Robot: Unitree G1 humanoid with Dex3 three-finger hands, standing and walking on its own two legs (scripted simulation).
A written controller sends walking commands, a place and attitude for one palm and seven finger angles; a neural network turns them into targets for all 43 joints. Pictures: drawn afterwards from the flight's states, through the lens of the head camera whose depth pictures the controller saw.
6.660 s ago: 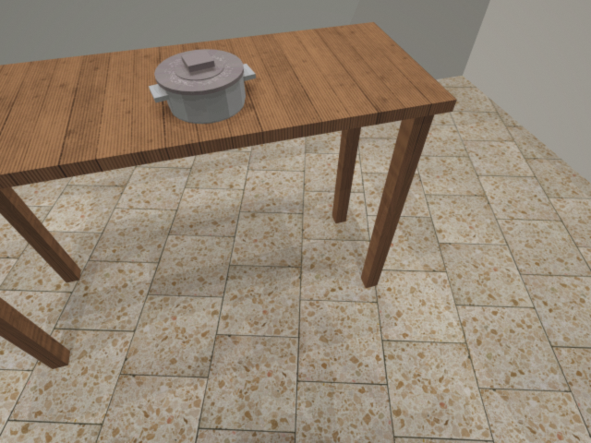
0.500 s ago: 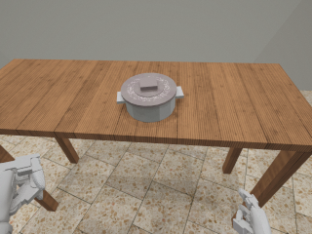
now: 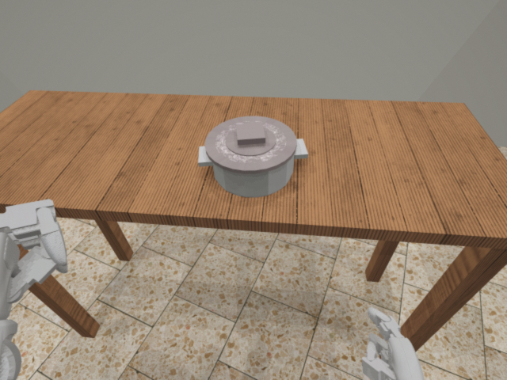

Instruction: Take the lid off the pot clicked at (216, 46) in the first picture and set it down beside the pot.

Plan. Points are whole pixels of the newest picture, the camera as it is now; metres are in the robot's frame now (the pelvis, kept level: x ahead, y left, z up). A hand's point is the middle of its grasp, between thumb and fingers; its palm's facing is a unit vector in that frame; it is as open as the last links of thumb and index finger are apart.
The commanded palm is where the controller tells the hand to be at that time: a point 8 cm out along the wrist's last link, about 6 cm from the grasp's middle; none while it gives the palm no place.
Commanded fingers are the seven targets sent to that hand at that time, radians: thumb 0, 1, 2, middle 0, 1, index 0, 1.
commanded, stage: reach forward and open the fingers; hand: left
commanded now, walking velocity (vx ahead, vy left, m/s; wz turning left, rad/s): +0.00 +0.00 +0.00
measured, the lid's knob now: (250, 133) +0.50 +0.08 +0.15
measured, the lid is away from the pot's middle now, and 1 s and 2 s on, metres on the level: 0.00 0.00 0.00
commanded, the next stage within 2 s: move the open hand above the knob in 1.08 s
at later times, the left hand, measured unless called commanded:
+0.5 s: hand (62, 236) +0.21 +0.26 +0.19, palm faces +0.02 -0.02 -1.00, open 4.0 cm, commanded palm +0.18 +0.26 +0.25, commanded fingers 0.00 0.02 1.47 -1.07 -0.54 -1.07 -0.54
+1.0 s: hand (89, 200) +0.25 +0.24 +0.21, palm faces -0.03 +0.02 -1.00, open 9.6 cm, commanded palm +0.22 +0.25 +0.27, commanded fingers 0.00 -0.40 1.74 -0.88 -0.08 -0.88 -0.08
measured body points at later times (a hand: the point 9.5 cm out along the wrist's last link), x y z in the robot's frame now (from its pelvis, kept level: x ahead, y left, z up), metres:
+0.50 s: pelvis -0.02 +0.01 +0.00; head -0.03 -0.04 +0.44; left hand +0.21 +0.26 +0.24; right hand +0.23 -0.18 -0.08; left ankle -0.01 +0.10 -0.74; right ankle +0.01 -0.10 -0.74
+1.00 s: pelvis -0.04 +0.00 +0.00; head -0.05 -0.06 +0.44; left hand +0.25 +0.24 +0.26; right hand +0.17 -0.22 -0.10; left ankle -0.01 +0.10 -0.74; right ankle +0.01 -0.10 -0.74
